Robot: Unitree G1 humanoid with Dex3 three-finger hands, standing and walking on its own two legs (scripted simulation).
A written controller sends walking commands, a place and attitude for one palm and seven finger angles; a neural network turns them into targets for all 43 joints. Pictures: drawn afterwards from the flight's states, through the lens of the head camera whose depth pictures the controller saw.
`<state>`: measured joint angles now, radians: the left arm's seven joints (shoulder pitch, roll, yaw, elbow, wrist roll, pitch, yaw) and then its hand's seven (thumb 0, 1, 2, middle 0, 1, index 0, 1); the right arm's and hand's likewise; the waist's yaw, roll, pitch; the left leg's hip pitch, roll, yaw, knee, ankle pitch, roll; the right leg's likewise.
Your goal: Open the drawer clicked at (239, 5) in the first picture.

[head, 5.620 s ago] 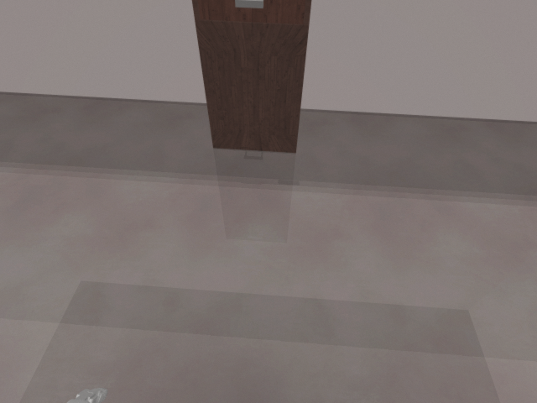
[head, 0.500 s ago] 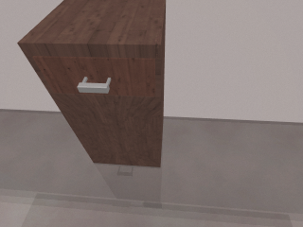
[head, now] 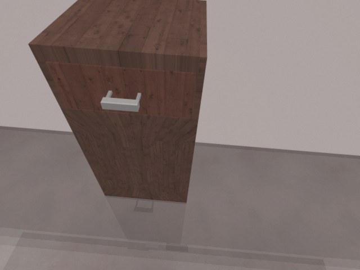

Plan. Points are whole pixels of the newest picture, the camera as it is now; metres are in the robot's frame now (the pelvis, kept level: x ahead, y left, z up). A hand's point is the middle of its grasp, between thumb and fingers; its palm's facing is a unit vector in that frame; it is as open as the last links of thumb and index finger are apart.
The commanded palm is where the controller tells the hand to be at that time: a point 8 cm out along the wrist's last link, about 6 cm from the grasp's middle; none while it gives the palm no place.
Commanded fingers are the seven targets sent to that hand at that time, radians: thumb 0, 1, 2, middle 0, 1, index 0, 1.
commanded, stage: look again from close up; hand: left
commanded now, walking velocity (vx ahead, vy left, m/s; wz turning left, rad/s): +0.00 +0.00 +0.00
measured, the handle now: (122, 99) +0.58 +0.23 +0.02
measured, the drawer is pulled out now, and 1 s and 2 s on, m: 0.00 0.00 0.00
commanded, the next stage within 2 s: raise the hand with hooked fingers in 0.62 s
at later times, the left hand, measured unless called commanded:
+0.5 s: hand out of the picture +0.02 +0.17 -0.17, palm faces +0.02 -0.97 -0.25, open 7.4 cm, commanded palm none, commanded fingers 0.00 0.90 0.90 -0.20 -0.30 -0.20 -0.30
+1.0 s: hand (111, 236) +0.19 +0.17 -0.03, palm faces -0.02 -0.34 -0.94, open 7.9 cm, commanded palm +0.14 +0.19 -0.02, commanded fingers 0.00 0.55 0.75 -0.23 -0.53 -0.23 -0.53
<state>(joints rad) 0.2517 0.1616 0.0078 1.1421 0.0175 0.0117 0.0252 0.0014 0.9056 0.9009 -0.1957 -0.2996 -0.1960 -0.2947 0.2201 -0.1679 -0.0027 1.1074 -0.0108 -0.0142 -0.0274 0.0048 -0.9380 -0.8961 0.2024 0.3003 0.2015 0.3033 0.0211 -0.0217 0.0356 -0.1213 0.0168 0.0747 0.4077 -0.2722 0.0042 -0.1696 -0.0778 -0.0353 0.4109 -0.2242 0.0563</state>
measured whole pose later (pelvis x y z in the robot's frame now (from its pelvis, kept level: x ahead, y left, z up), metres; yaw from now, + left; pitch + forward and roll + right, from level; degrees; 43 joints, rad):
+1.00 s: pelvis -0.01 -0.05 -0.03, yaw -2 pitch +8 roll +3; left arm 0.40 0.29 -0.04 0.03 0.84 -0.03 0.35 0.01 0.77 0.84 -0.21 -0.39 -0.20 -0.39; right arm 0.12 -0.27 -0.07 0.64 -0.05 -0.11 -0.01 0.01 -0.92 -0.90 0.20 0.30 0.20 0.30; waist 0.05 0.02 -0.11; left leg -0.42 0.06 0.10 0.66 -0.36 -0.05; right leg -0.54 -0.04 0.01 0.76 -0.36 -0.01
